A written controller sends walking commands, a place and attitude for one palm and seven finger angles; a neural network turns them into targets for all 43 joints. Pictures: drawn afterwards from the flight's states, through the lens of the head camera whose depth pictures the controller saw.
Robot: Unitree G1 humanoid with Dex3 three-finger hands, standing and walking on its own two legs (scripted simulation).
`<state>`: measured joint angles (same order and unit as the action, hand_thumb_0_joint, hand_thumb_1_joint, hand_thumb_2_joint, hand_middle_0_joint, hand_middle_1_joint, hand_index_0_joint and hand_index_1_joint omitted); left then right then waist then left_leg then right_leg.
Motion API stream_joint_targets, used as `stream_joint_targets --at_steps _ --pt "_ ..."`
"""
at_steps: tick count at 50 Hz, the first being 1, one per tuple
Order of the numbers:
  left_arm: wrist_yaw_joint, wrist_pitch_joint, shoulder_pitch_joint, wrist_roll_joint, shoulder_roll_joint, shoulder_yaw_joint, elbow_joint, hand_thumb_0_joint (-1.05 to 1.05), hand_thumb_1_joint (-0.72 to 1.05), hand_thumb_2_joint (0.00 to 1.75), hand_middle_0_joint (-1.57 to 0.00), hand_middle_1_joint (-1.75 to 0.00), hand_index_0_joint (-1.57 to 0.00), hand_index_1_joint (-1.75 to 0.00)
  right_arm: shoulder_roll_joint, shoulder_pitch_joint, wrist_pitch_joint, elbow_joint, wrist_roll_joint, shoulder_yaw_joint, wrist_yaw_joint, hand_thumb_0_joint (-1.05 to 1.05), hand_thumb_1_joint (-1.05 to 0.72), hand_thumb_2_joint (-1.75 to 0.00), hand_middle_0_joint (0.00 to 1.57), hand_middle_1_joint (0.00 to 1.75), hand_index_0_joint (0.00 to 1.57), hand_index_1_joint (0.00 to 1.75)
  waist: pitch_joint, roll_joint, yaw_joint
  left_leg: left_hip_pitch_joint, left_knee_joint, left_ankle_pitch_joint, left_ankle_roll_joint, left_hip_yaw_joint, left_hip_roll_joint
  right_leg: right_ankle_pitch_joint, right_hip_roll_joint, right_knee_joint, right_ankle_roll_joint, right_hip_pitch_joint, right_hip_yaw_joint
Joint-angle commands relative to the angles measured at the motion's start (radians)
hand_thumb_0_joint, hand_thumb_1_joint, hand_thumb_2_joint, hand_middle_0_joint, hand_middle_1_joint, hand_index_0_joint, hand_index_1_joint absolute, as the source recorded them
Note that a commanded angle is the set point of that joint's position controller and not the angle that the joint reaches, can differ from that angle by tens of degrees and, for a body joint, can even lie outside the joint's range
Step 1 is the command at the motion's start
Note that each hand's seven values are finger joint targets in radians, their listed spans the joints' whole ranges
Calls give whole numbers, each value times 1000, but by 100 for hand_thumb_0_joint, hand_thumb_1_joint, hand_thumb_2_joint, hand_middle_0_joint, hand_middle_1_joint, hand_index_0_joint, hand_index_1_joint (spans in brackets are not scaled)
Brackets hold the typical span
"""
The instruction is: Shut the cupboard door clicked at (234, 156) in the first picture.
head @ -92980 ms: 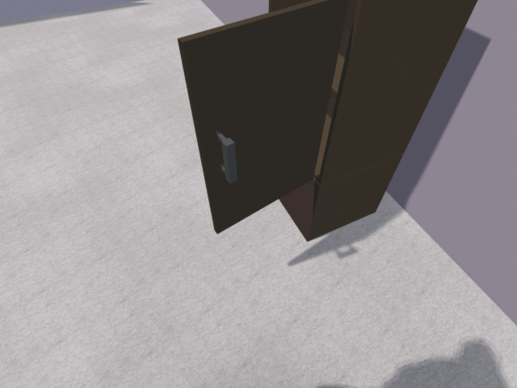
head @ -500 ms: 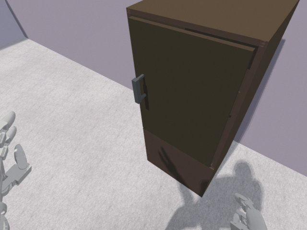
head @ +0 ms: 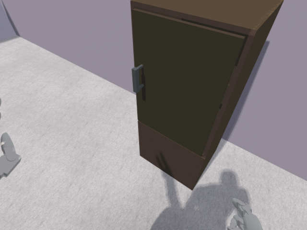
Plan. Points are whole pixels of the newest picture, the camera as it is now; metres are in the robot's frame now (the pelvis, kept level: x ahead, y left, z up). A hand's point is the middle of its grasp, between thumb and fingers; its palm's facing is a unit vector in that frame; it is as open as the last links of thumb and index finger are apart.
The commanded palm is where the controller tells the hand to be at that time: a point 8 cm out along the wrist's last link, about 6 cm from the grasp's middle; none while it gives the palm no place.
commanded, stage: step back with the hand held close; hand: left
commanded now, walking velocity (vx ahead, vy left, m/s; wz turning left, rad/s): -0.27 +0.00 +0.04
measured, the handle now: (138, 78) +0.72 +0.11 +0.00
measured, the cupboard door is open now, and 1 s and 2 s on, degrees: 0 0 0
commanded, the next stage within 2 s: stop stepping back and stand still in 0.56 s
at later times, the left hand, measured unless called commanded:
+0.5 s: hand out of the picture +0.09 +0.27 +0.19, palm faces +0.56 -0.68 -0.46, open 7.4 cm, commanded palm +0.02 +0.29 +0.20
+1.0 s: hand out of the picture -0.02 +0.23 +0.19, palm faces +0.42 -0.83 -0.38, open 7.4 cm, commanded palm -0.08 +0.28 +0.20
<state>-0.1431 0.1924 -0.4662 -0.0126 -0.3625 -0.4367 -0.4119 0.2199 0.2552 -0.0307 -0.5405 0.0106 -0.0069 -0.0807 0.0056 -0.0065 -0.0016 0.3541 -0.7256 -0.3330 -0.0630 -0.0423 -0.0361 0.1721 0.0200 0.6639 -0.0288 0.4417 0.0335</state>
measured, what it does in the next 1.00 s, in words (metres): walks backwards: right foot, then right foot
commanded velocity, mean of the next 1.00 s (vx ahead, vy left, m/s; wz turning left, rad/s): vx -0.14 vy -0.01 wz -0.04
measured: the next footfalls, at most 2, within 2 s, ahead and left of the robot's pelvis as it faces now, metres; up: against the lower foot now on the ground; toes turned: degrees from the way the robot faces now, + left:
right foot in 0.40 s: -0.01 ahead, -0.14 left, +0.00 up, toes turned +11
right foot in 0.92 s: -0.26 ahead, -0.13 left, +0.00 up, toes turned -2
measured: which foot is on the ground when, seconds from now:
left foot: down 0.00-0.92, up 0.94-1.00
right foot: down 0.00-0.26, up 0.28-0.38, down 0.40-0.64, up 0.66-0.90, down 0.92-1.00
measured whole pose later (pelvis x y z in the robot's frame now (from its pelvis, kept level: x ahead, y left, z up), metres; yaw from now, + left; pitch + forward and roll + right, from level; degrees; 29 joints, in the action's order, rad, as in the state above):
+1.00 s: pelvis -0.23 -0.02 +0.02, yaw +0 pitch +1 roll -1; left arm -0.16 0.15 -0.50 0.05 -0.41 -0.37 -0.53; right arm 0.19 0.24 -0.09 -0.65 -0.01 -0.04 -0.06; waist -0.05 -0.03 0.00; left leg 0.54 -0.76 -0.29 0.02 -0.06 0.04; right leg 0.37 -0.03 0.48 0.04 0.12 -0.03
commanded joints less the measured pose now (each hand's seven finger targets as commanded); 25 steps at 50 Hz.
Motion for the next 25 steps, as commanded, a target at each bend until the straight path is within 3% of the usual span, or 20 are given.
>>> stream_joint_targets --at_steps 1,5,7,8,10,11,13,14,15,16,18,19,20,21,22,23,24,25 --pt "-32 94 148 -12 -241 -152 -262 0 90 90 -20 -30 -20 -30 160 -108 -67 163 -7 72 -13 0 -90 -90 20 30 20 30 -13 59 11 545 295 -478 -60 162 131 104 37 -24 40 -416 168" --pt "-44 105 98 10 -239 -139 -261 0 90 90 -20 -30 -20 -30 126 -93 -73 132 -14 59 10 0 -90 -90 20 30 20 30 -17 -65 21 263 63 -307 -1 121 66 369 178 -296 119 -81 324" --pt "-51 108 61 22 -239 -135 -257 0 90 90 -20 -30 -20 -30 114 -89 -60 119 -12 54 21 0 -90 -90 20 30 20 30 -57 -101 28 147 39 -228 14 124 65 385 207 -334 130 -2 292" --pt "-56 111 37 25 -256 -154 -259 0 90 90 -20 -30 -20 -30 119 -88 -57 121 -11 57 21 0 -90 -90 20 30 20 30 -72 -97 29 128 71 -219 11 126 70 368 191 -317 118 2 257" --pt "-62 120 -13 33 -258 -171 -263 0 90 90 -20 -30 -20 -30 130 -86 -54 127 -5 65 16 0 -90 -90 20 30 20 30 -103 -21 30 168 176 -271 -12 159 95 320 129 -233 81 -52 178" --pt "-65 122 -38 32 -262 -190 -252 0 90 90 -20 -30 -20 -30 143 -88 -57 131 -5 70 9 0 -90 -90 20 30 20 30 -110 53 27 237 263 -318 -30 200 131 266 82 -149 61 -122 136" --pt "-69 130 -28 21 -255 -207 -292 0 90 90 -20 -30 -20 -30 148 -107 -71 140 1 67 -2 0 -90 -90 20 30 20 30 -124 221 19 480 460 -439 -89 321 274 58 -35 198 12 -350 18" --pt "-67 132 -14 21 -264 -221 -303 0 90 90 -20 -30 -20 -30 139 -121 -82 138 -3 72 -8 0 -90 -90 20 30 20 30 -131 242 8 509 486 -345 -97 339 324 16 -63 276 -4 -393 -13" --pt "-61 132 -6 29 -276 -228 -324 0 90 90 -20 -30 -20 -30 133 -120 -91 128 -9 76 -9 0 -90 -90 20 30 20 30 -151 221 7 453 453 -202 -90 307 333 46 -62 278 -1 -373 -7" --pt "-57 134 -12 26 -293 -242 -327 0 90 90 -20 -30 -20 -30 139 -126 -103 129 -3 85 -7 0 -90 -90 20 30 20 30 -174 188 3 435 425 -196 -82 282 332 72 -71 259 -2 -384 7" --pt "-41 140 -98 13 -243 -224 -212 0 90 90 -20 -30 -20 -30 156 -133 -121 126 12 98 -7 0 -90 -90 20 30 20 30 -93 173 0 551 406 -474 -67 203 322 181 -72 174 3 -426 35" --pt "-36 143 -92 9 -228 -218 -198 0 90 90 -20 -30 -20 -30 156 -121 -126 120 4 92 -8 0 -90 -90 20 30 20 30 -26 176 2 586 383 -467 -64 195 288 97 -80 112 12 -422 41" --pt "-28 147 -65 22 -224 -188 -219 0 90 90 -20 -30 -20 -30 136 -107 -131 103 -1 80 -3 0 -90 -90 20 30 20 30 1 91 16 452 291 -328 -30 152 221 -10 -22 -17 47 -284 126" --pt "-28 155 -24 31 -237 -164 -247 0 90 90 -20 -30 -20 -30 120 -101 -135 78 -8 79 2 0 -90 -90 20 30 20 30 -17 7 37 232 155 -112 26 79 144 -184 97 -133 98 -85 271" --pt "-37 165 26 40 -251 -132 -273 0 90 90 -20 -30 -20 -30 89 -130 -140 68 -11 65 3 0 -90 -90 20 30 20 30 -70 -73 36 55 44 105 71 20 93 -344 188 -219 117 8 336" --pt "-44 162 61 35 -268 -118 -288 0 90 90 -20 -30 -20 -30 86 -130 -138 50 -9 70 4 0 -90 -90 20 30 20 30 -183 -116 35 -21 -31 156 94 5 74 -499 226 -228 124 -46 357" --pt "-46 150 68 32 -275 -117 -296 0 90 90 -20 -30 -20 -30 86 -144 -133 58 -8 75 2 0 -90 -90 20 30 20 30 -224 -140 24 -36 -68 84 95 15 65 -510 235 -231 129 -69 363" --pt "-45 143 72 31 -290 -124 -317 0 90 90 -20 -30 -20 -30 83 -149 -126 67 -4 74 1 0 -90 -90 20 30 20 30 -228 -163 17 -39 -71 9 91 25 58 -403 236 -248 133 -61 345"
